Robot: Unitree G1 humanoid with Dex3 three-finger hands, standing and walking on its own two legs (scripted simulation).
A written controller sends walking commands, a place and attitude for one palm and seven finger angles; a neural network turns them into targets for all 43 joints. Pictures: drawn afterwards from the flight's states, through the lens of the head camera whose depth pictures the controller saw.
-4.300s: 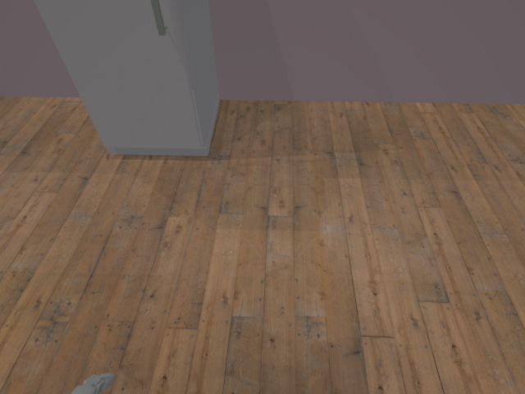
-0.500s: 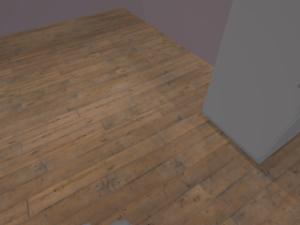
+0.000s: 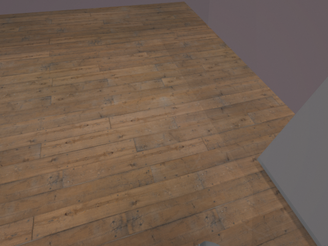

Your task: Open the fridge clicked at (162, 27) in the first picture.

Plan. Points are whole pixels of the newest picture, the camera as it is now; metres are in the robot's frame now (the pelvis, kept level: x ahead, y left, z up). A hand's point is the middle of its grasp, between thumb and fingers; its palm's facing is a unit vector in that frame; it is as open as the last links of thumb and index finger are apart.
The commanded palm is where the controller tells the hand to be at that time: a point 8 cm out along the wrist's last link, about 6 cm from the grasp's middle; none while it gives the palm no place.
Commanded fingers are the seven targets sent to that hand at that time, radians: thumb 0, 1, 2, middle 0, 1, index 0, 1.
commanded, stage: walk to a spot facing it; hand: right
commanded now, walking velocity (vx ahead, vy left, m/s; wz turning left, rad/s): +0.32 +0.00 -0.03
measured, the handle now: out of the picture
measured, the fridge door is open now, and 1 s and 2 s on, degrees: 0 0 0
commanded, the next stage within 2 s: turn to face it in 0.12 s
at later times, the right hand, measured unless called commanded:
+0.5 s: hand out of the picture +0.15 -0.23 -0.19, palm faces +0.17 +0.97 -0.16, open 7.4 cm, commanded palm none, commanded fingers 0.00 -0.90 -0.90 0.20 0.30 0.20 0.30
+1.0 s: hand (246, 208) +0.26 -0.23 -0.13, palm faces +0.36 +0.89 -0.29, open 7.3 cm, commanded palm none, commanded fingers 0.00 -0.90 -0.90 0.20 0.30 0.20 0.30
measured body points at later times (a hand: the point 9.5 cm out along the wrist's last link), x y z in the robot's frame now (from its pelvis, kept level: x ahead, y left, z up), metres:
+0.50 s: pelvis +0.18 -0.07 -0.01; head +0.21 -0.09 +0.44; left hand +0.29 +0.16 -0.15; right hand +0.14 -0.28 -0.17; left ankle +0.10 +0.07 -0.65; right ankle +0.24 -0.14 -0.73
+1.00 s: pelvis +0.21 +0.00 +0.00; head +0.24 +0.02 +0.45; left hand +0.33 +0.23 -0.16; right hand +0.24 -0.27 -0.11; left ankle +0.23 +0.10 -0.73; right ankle +0.21 -0.13 -0.69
